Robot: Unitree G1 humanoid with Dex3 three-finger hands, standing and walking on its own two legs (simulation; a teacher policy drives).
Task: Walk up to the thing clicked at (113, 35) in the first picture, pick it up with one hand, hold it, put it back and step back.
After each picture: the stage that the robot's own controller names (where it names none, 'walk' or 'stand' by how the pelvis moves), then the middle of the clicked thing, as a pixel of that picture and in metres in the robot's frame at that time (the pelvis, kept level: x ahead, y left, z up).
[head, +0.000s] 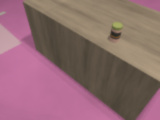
stand; (115, 32) +0.83 -0.18 -0.11
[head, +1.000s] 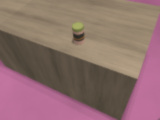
walk; (78, 33) +0.73 +0.10 -0.09
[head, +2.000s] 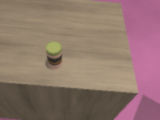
stand; (54, 55) +0.50 +0.15 -0.07
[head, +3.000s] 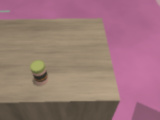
stand; (39, 73) +0.49 +0.23 -0.11
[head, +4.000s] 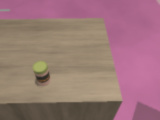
stand; (42, 73) +0.48 +0.22 -0.11
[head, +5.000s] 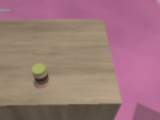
stand; (41, 75) +0.47 +0.22 -0.12
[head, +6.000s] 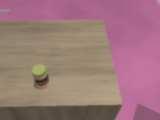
stand; (41, 76) +0.47 +0.22 -0.12
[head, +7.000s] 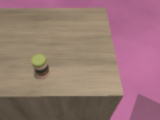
rise first; (41, 66) +0.48 +0.23 -0.11
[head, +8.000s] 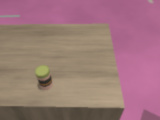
rise first; (44, 77) +0.47 +0.23 -0.11
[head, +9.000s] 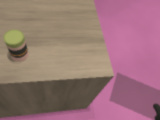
go down; (17, 46) +0.50 +0.22 -0.04
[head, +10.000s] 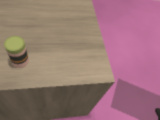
go down; (17, 52) +0.48 +0.22 -0.03
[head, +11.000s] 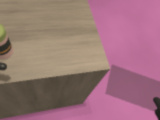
close in; out of the picture +0.49 +0.24 +0.00
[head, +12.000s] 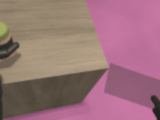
close; (1, 41) +0.49 +0.21 +0.01
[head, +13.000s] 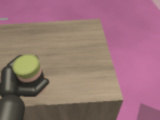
lift; (31, 76) +0.31 +0.17 +0.14
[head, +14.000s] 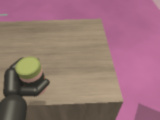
hold; (33, 77) +0.32 +0.17 +0.11
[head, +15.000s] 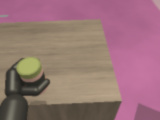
hold; (33, 77) +0.33 +0.17 +0.10
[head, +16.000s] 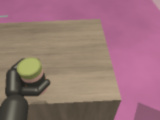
hold; (34, 77) +0.33 +0.17 +0.10
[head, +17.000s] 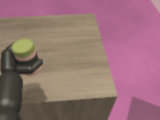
crouch; (27, 58) +0.40 +0.19 +0.10
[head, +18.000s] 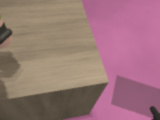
lower; out of the picture +0.50 +0.24 +0.09
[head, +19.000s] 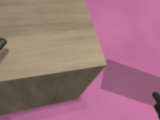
lower; out of the picture +0.49 +0.24 +0.01
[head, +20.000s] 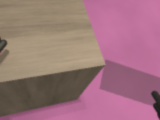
lower; out of the picture +0.49 +0.23 +0.01
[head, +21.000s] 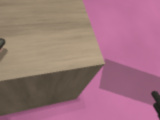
lower; out of the picture +0.50 +0.24 +0.01
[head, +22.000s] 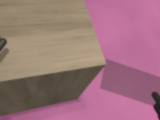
lower; out of the picture +0.50 +0.23 +0.01
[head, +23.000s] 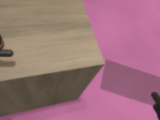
open; out of the picture +0.49 +0.23 +0.01
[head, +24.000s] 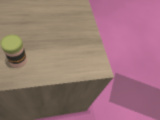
sink last; (15, 52) +0.48 +0.21 -0.03
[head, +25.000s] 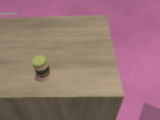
stand; (41, 68) +0.49 +0.23 -0.05
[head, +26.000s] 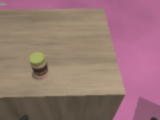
stand; (39, 65) +0.48 +0.22 -0.05
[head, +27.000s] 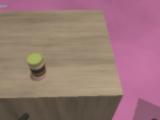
stand; (37, 66) +0.48 +0.23 -0.05
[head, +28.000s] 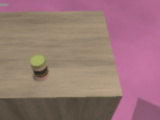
stand; (40, 68) +0.48 +0.22 -0.08
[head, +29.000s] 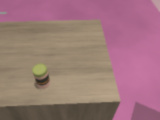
stand; (41, 76) +0.47 +0.22 -0.11
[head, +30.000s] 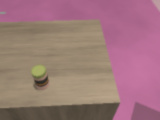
stand; (40, 77) +0.46 +0.22 -0.11
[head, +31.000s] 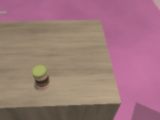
stand; (41, 77) +0.46 +0.22 -0.12
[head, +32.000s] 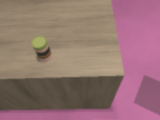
walk; (42, 49) +0.53 +0.23 -0.10
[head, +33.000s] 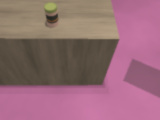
walk; (51, 15) +0.77 +0.18 -0.09
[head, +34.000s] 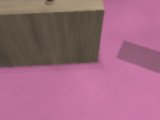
walk; out of the picture +1.06 +0.29 -0.08
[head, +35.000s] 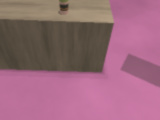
stand; (64, 5) +1.08 +0.19 -0.10
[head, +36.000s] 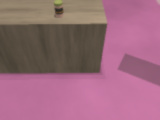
stand; (58, 9) +1.12 +0.21 -0.12
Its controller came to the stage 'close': yes
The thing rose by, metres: 0.21
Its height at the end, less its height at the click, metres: +0.00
